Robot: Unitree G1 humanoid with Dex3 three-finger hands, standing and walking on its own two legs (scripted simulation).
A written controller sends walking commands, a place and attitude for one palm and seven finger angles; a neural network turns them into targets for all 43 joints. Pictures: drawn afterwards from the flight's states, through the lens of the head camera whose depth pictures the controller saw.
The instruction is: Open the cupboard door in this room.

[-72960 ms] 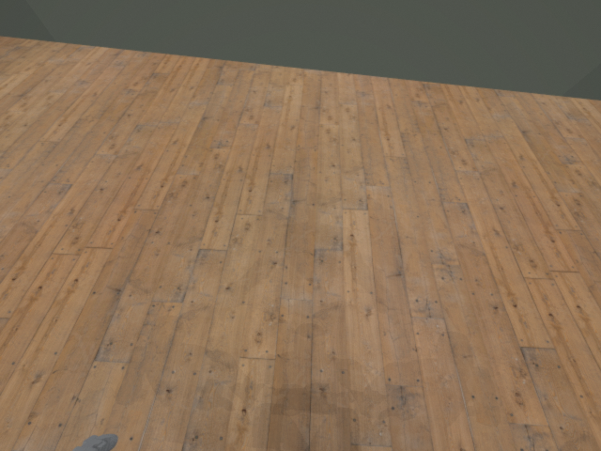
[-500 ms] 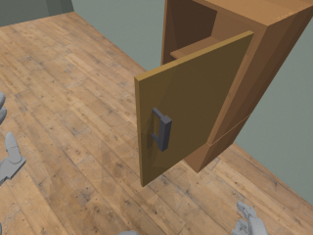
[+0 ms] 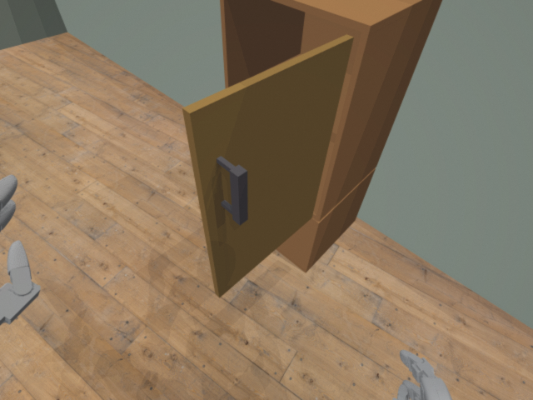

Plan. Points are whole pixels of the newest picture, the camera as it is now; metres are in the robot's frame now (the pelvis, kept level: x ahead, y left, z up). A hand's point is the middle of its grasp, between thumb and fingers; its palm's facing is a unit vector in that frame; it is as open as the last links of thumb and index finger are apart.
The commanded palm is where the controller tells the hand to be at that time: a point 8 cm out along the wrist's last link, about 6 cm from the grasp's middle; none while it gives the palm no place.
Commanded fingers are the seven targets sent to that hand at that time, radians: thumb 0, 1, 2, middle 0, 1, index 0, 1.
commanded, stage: stop stepping back and stand still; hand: left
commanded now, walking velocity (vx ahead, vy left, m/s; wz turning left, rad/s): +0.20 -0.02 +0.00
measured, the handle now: (231, 191) +0.45 +0.10 +0.05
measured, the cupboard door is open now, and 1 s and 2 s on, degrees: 88 88 88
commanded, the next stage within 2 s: let the arm hang, fingers relaxed in 0.62 s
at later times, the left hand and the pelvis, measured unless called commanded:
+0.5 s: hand out of the picture +0.14 +0.28 +0.16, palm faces +0.49 -0.77 -0.40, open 7.4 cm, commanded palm +0.08 +0.30 +0.18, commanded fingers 0.00 0.90 0.90 -0.20 -0.30 -0.20 -0.30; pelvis -0.05 +0.00 +0.01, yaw +1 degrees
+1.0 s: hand out of the picture -0.01 +0.17 -0.17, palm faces +0.04 -0.99 -0.16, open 7.4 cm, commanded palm none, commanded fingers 0.00 0.90 0.90 -0.20 -0.30 -0.20 -0.30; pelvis -0.05 +0.00 +0.00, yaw +3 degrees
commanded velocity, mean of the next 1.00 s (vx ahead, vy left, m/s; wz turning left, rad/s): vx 0.01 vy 0.00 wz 0.00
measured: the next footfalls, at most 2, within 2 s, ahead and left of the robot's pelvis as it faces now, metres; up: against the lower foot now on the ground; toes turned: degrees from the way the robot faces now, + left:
none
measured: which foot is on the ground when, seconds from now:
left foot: down 0.00-1.00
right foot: down 0.00-1.00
